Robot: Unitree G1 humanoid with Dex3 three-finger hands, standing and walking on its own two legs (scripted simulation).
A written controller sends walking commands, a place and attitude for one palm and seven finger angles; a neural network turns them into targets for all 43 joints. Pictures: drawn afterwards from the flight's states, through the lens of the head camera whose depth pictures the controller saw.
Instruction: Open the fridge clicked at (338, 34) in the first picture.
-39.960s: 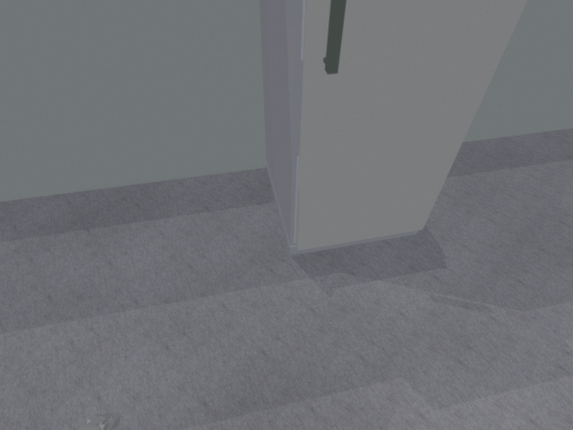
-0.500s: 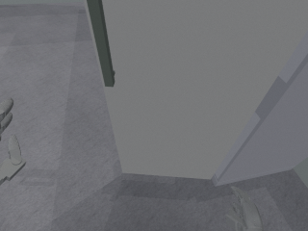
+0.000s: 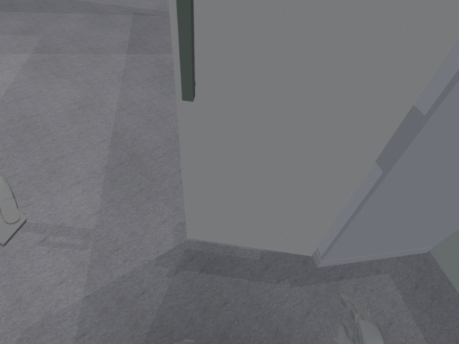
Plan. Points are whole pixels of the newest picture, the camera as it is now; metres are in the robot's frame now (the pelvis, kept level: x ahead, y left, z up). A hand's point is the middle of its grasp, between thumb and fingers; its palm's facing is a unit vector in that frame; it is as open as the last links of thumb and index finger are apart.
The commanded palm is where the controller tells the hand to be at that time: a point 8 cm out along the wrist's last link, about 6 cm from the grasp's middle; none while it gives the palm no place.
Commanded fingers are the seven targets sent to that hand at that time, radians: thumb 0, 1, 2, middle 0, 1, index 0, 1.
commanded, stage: step back with the hand held close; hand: left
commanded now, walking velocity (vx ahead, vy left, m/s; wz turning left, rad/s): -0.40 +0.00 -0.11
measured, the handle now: (188, 12) +0.63 +0.14 +0.28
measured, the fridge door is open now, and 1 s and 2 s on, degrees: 74 74 74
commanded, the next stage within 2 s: stop stepping back and stand still in 0.16 s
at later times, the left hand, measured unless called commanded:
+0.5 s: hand (30, 295) +0.14 +0.23 +0.17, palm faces +0.27 -0.83 -0.49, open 7.4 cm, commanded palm +0.08 +0.27 +0.19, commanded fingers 0.00 0.90 0.90 -0.20 -0.30 -0.20 -0.30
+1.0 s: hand out of the picture +0.09 +0.24 +0.17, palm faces +0.42 -0.79 -0.45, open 7.4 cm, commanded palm +0.04 +0.28 +0.19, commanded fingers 0.00 0.90 0.90 -0.20 -0.30 -0.20 -0.30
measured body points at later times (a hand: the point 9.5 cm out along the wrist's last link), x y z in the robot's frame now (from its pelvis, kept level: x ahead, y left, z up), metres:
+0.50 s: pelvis -0.09 -0.01 +0.01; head -0.10 +0.01 +0.46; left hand +0.12 +0.27 +0.20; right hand +0.05 -0.26 -0.05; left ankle +0.00 +0.08 -0.73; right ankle -0.10 -0.10 -0.73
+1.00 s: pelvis -0.12 -0.01 +0.00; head -0.15 -0.01 +0.45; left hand +0.06 +0.28 +0.20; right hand +0.00 -0.24 -0.09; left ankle -0.10 +0.13 -0.73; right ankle -0.09 -0.10 -0.73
